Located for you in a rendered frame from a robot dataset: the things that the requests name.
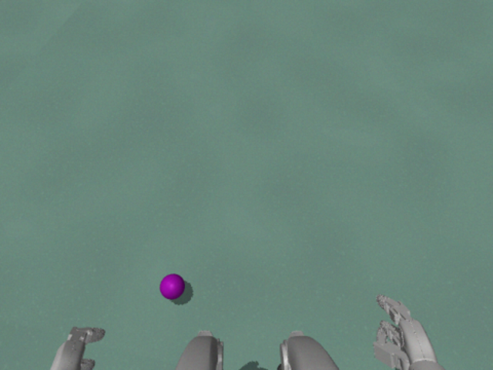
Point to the ball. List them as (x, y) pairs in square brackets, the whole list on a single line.
[(172, 286)]

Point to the right robot hand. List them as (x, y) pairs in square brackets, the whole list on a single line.
[(410, 341)]

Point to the left robot hand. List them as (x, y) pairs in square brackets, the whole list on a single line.
[(70, 354)]

